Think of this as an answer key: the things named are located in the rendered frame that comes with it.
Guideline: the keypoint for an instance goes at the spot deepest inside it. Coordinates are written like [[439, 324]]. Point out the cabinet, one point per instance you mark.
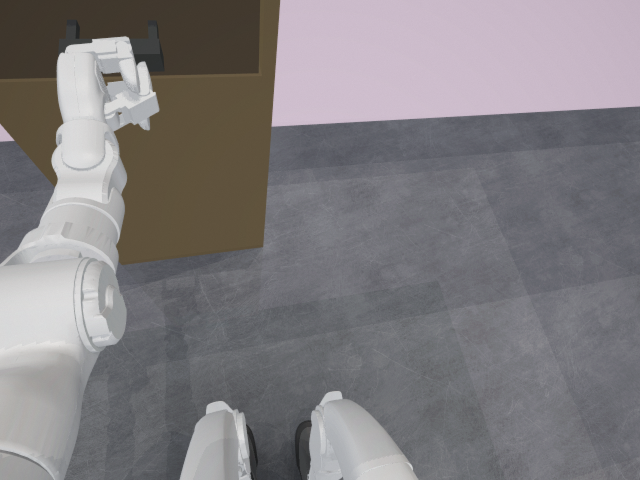
[[197, 180]]

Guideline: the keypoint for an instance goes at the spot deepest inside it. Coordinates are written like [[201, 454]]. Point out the robot left upper arm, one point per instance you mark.
[[55, 318]]

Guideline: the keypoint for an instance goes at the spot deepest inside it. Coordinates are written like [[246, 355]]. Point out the right robot thigh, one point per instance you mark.
[[364, 450]]

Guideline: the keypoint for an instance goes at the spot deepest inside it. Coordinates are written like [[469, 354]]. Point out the handle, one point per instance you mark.
[[148, 50]]

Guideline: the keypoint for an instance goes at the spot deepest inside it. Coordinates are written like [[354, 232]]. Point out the robot right shin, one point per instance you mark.
[[324, 469]]

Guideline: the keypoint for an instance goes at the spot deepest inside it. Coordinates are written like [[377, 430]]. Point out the robot left forearm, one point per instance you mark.
[[85, 214]]

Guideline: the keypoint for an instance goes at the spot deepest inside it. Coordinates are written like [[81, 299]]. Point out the drawer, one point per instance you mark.
[[197, 37]]

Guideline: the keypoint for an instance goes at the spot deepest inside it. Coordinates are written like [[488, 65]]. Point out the robot left hand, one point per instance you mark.
[[82, 92]]

